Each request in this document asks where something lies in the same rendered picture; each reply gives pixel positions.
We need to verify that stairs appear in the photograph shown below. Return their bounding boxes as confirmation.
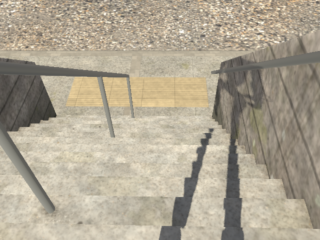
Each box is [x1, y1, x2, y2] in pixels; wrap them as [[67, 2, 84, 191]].
[[0, 115, 313, 229]]

